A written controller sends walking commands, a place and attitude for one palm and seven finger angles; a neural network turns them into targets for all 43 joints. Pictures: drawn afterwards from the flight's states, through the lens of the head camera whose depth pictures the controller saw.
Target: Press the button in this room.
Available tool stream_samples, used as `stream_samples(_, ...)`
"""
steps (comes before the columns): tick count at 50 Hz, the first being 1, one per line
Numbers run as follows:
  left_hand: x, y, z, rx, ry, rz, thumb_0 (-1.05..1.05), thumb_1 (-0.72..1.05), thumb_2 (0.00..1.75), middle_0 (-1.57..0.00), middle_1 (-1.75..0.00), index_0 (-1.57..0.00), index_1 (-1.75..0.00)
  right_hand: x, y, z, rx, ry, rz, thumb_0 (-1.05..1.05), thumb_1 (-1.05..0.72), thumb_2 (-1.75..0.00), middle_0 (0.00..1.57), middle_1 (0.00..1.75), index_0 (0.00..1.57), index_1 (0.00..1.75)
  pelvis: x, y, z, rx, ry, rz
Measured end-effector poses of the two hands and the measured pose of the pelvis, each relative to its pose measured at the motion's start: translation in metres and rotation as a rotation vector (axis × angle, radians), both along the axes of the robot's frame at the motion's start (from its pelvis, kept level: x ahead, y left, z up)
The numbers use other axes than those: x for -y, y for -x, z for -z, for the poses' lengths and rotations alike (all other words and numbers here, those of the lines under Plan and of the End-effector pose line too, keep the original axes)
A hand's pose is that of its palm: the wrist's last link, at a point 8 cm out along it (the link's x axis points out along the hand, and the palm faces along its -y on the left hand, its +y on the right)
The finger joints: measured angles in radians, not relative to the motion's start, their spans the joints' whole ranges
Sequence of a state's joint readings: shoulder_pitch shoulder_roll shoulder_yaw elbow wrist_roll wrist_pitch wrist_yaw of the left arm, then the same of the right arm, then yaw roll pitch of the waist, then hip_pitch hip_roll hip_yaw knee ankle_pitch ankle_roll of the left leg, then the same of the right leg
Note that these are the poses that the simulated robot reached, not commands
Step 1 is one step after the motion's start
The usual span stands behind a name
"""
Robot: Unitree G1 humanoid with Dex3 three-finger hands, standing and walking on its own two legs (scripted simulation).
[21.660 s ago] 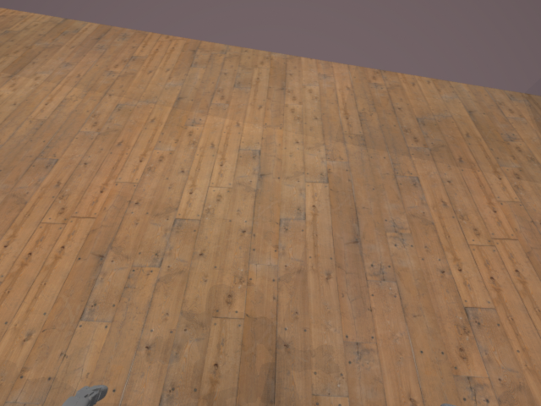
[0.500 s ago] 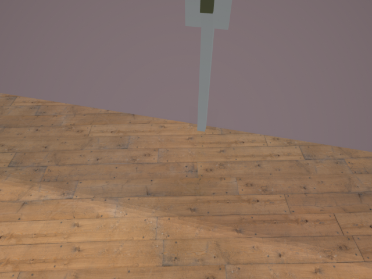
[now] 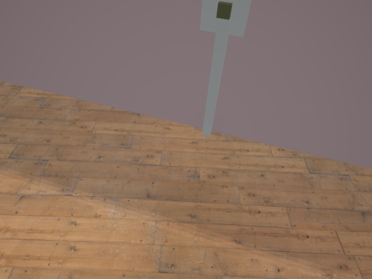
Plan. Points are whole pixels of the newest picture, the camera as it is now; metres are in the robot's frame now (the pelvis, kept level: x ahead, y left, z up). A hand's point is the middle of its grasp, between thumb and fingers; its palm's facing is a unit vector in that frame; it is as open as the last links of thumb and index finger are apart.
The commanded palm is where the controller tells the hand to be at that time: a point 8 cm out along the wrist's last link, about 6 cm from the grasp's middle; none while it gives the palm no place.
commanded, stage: stand and wait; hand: left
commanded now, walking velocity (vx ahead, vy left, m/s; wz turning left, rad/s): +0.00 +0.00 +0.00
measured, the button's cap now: (224, 10) +1.15 -0.09 +0.11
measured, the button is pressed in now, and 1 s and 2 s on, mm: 0 0 0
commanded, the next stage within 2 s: look at it before walking up in 0.76 s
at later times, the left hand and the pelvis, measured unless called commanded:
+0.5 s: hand out of the picture -0.04 +0.18 -0.17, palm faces +0.04 -0.98 -0.18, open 7.3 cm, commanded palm none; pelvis -0.03 +0.01 +0.01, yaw +0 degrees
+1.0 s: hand out of the picture -0.04 +0.19 -0.17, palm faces +0.03 -0.98 -0.20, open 7.3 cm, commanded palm none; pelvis -0.05 +0.01 +0.01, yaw +0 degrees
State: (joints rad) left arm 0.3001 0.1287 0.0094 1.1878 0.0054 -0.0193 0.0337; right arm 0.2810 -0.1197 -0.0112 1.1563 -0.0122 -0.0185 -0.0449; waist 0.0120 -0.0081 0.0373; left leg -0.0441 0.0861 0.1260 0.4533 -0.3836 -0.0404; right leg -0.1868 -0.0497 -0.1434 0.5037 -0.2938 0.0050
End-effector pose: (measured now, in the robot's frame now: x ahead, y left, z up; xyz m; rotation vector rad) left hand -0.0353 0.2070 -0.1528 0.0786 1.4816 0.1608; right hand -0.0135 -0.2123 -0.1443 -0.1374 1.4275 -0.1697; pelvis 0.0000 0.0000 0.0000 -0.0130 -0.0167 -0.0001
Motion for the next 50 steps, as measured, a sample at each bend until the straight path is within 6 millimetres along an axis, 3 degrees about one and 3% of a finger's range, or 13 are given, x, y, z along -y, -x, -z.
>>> stream_samples(7, 0.001, 0.002, -0.002, 0.012, 0.013, 0.010, 0.00, 0.91, 0.90, -0.20, -0.30, -0.20, -0.30, -0.008, 0.008, -0.002, -0.008, -0.003, 0.001, 0.01, -0.92, -0.90, 0.20, 0.30, 0.20, 0.30, -0.005, 0.007, -0.003, 0.008, -0.002, -0.001)
stream_samples(19, -0.016, 0.003, -0.008, 0.049, -0.027, 0.028, 0.00, 0.92, 0.90, -0.20, -0.30, -0.20, -0.30, -0.025, 0.043, -0.002, -0.042, -0.048, 0.023, 0.00, -0.91, -0.90, 0.20, 0.30, 0.20, 0.30, -0.009, 0.023, -0.006, 0.015, -0.007, -0.001)
stream_samples(29, -0.020, 0.011, -0.010, 0.060, -0.033, 0.037, 0.00, 0.92, 0.90, -0.20, -0.30, -0.20, -0.30, -0.023, 0.061, -0.004, -0.049, -0.046, 0.032, 0.00, -0.91, -0.90, 0.20, 0.30, 0.20, 0.30, -0.011, 0.035, -0.007, 0.017, -0.013, 0.003)
stream_samples(38, -0.018, 0.020, -0.010, 0.055, -0.024, 0.036, 0.00, 0.91, 0.90, -0.20, -0.30, -0.20, -0.30, -0.011, 0.059, -0.006, -0.030, -0.021, 0.023, 0.00, -0.91, -0.90, 0.20, 0.30, 0.20, 0.30, -0.010, 0.041, -0.007, 0.015, -0.015, 0.003)
stream_samples(50, -0.029, 0.014, -0.014, 0.082, -0.056, 0.045, 0.00, 0.91, 0.90, -0.20, -0.30, -0.20, -0.30, 0.008, 0.038, -0.008, 0.029, 0.009, -0.006, 0.00, -0.91, -0.90, 0.20, 0.30, 0.20, 0.30, -0.006, 0.045, -0.008, 0.015, -0.016, 0.002)
